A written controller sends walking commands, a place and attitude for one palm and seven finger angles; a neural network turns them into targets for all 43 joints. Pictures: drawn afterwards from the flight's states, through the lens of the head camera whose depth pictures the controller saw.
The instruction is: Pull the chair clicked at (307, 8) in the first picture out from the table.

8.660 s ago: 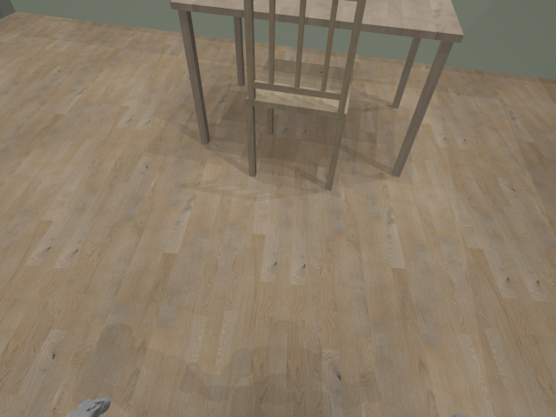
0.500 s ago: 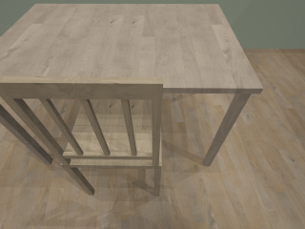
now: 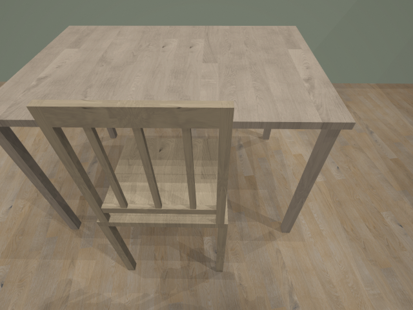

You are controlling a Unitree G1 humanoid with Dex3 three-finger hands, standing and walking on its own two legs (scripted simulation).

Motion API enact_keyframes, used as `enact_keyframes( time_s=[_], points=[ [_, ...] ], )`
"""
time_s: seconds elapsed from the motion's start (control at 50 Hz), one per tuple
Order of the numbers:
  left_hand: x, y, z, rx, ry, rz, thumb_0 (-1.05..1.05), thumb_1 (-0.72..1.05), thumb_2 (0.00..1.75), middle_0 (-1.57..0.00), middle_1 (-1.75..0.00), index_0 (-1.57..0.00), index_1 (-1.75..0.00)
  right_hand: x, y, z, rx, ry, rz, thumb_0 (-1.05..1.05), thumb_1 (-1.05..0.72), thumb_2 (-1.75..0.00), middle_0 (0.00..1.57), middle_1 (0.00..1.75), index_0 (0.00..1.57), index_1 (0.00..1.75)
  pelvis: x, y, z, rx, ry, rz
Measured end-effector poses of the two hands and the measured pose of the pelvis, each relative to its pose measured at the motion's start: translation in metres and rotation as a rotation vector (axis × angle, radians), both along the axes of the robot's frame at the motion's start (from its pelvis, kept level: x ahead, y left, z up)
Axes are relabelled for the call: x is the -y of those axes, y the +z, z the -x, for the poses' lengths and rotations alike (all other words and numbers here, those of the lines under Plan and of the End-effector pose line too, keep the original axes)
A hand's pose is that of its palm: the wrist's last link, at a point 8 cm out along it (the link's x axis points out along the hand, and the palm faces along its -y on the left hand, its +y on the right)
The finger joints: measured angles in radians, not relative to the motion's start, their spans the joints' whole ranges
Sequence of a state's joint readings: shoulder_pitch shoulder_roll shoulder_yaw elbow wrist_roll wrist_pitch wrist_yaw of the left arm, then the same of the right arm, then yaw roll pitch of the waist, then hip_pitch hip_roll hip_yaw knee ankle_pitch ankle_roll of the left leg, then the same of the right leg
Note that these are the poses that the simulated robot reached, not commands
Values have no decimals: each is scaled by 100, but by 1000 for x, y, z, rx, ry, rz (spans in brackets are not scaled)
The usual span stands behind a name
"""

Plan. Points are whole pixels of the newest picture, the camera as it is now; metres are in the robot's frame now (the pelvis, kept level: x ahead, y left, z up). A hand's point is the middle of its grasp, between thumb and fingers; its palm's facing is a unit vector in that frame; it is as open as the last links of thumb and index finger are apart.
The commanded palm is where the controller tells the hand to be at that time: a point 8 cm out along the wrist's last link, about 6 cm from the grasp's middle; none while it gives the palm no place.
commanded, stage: come to a stop and stand still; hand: left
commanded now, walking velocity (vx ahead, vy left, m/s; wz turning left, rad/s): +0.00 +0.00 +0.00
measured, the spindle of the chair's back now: (149, 173) +0.46 +0.18 -0.04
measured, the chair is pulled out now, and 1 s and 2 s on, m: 0.00 0.00 0.00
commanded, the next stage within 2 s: look again from close up in 0.14 s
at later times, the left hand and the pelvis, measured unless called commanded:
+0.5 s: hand out of the picture +0.03 +0.16 -0.16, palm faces +0.03 -0.97 -0.23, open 7.4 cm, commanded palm none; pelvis +0.02 -0.02 +0.01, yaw +1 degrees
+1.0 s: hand out of the picture +0.06 +0.16 -0.15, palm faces +0.02 -0.97 -0.24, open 7.4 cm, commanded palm none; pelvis +0.03 -0.02 +0.02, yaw +0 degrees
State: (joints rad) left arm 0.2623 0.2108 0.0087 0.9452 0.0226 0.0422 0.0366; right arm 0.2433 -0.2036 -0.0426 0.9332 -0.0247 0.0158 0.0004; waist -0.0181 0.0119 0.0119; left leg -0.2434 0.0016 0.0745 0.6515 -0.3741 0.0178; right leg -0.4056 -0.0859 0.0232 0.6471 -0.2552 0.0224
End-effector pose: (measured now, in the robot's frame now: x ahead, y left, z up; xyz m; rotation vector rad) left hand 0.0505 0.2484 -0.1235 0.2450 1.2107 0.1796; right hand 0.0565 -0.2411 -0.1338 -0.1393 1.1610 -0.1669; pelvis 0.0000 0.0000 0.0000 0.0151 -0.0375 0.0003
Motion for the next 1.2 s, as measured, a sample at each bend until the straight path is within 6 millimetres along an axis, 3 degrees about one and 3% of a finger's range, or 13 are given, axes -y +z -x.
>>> enact_keyframes(
  time_s=[0.16, 0.26, 0.36, 0.5, 0.78, 0.92, 1.12, 1.14, 1.2],
  points=[
    [3, 2, 28, -37, 49, 2, 1, 91, 90, -20, -30, -20, -30, -9, -3, -2, -29, 33, -32, 1, -91, -90, 20, 30, 20, 30, 3, 4, 0, 3, 12, -8],
    [15, 2, 44, -108, 64, 18, 1, 91, 90, -20, -30, -20, -30, -4, -4, 4, -76, 23, -36, 1, -92, -90, 20, 30, 20, 30, 7, 7, -5, -15, 13, -9],
    [29, 1, 47, -154, 71, 38, 1, 91, 90, -21, -30, -20, -30, 4, -4, 14, -134, 6, -31, 1, -91, -90, 20, 30, 20, 30, 13, 9, -12, -24, 13, -9],
    [42, 0, 27, -143, 58, 54, 1, 90, 90, -21, -30, -20, -30, 12, -4, 22, -191, -14, -24, 1, -91, -90, 20, 30, 20, 30, 20, 11, -21, -23, 14, -8],
    [39, 5, -18, -46, 24, 37, 1, 91, 90, -21, -30, -20, -30, 9, -2, 23, -201, -27, -38, 1, -91, -90, 20, 30, 20, 30, 25, 15, -28, -7, 12, -2],
    [40, 5, -14, -57, 28, 41, 0, 91, 90, -21, -30, -20, -30, 3, -2, 29, -212, -30, -50, 1, -91, -90, 20, 30, 20, 30, 23, 16, -29, -4, 10, -2],
    [41, 1, 15, -128, 52, 46, 0, 91, 90, -21, -30, -20, -30, -2, -2, 41, -247, -35, -54, 1, -91, -90, 20, 30, 20, 30, 22, 16, -28, -4, 8, 3],
    [40, 5, 9, -79, 109, 62, 1, 91, 90, -21, -30, -20, -30, -1, 0, 39, -217, -31, -46, 1, -91, -90, 20, 30, 20, 30, 22, 15, -27, -1, 12, 2],
    [28, 52, -49, 340, 161, 21, 2, 89, 89, -21, -30, -20, -30, 6, 10, 11, -6, 6, 12, 1, -91, -90, 20, 30, 20, 30, 22, 12, -26, 2, 27, -4]
  ],
)
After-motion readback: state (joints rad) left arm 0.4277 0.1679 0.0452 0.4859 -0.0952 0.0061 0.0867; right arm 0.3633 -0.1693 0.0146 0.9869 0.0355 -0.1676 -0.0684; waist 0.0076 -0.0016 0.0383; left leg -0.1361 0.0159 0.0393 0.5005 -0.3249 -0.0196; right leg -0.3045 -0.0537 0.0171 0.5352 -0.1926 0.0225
